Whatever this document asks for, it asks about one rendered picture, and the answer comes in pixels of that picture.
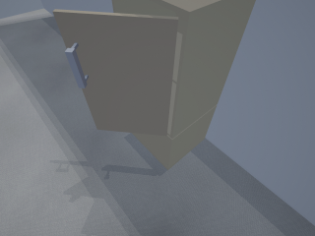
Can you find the cupboard door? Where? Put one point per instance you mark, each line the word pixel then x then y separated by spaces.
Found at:
pixel 129 59

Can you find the handle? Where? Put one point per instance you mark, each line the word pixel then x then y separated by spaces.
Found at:
pixel 76 67

